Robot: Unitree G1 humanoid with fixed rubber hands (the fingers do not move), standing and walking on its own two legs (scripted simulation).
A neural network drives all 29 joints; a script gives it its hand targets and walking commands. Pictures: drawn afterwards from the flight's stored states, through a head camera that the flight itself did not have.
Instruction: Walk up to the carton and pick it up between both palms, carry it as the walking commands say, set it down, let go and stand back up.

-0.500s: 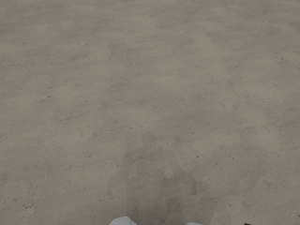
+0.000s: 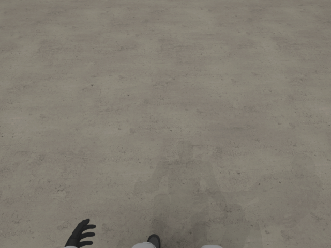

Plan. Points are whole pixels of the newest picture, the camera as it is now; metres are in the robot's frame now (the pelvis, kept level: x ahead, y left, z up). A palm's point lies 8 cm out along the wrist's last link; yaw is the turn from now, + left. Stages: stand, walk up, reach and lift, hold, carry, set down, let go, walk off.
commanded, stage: walk up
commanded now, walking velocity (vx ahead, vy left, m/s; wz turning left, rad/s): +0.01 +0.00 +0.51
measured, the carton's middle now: out of the picture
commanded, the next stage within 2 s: none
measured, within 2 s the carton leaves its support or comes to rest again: neither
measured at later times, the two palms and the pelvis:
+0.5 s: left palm out of the picture -0.07 +0.27 -0.16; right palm (249, 224) +0.18 -0.20 -0.11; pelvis -0.03 +0.01 -0.02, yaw +17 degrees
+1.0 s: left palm out of the picture -0.07 +0.25 -0.11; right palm (257, 236) +0.15 -0.22 -0.14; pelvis -0.03 -0.02 +0.00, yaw +31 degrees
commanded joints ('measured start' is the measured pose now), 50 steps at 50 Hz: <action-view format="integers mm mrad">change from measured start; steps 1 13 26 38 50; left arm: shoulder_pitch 219 167 95 74 52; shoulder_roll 78 131 93 72 106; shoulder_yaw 6 35 29 34 56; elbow -21 -64 -117 -143 -160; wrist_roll -16 24 17 9 4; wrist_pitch -21 -40 -8 6 -27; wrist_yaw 8 12 -10 -10 11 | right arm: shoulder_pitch -42 -134 3 -92 -42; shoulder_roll -235 -117 -247 -237 -148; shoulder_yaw -53 -28 -57 -44 -40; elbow -106 -168 -126 -145 -136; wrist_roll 8 5 -9 -22 -18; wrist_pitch -4 3 -25 -18 7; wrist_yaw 3 46 -13 3 34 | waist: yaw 107 70 -14 23 11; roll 115 -179 184 151 -165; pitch -205 -57 -163 -118 -81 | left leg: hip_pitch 41 -187 301 104 -183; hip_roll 159 79 360 238 79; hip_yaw -252 128 -127 -159 100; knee -86 547 20 -67 761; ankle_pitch -150 -298 489 99 -311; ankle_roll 47 -98 137 88 -113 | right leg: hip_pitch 247 277 -216 -20 136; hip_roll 3 -289 -133 -52 -309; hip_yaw -29 -65 -42 -75 -38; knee -280 -366 400 87 -421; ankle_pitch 125 679 -164 33 409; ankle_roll -27 -155 44 37 -146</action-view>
